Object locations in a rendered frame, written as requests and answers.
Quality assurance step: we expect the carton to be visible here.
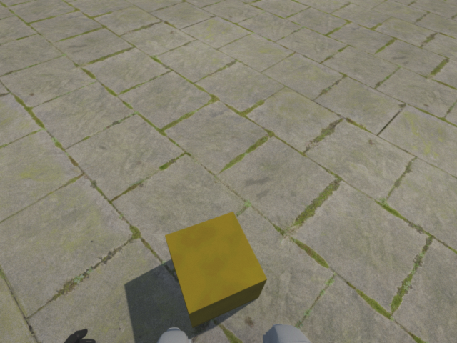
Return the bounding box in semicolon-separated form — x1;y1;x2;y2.
165;212;267;328

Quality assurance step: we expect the right robot thigh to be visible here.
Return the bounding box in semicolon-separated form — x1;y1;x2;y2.
263;324;311;343

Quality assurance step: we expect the robot left hand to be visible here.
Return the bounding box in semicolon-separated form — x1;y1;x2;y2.
64;329;96;343

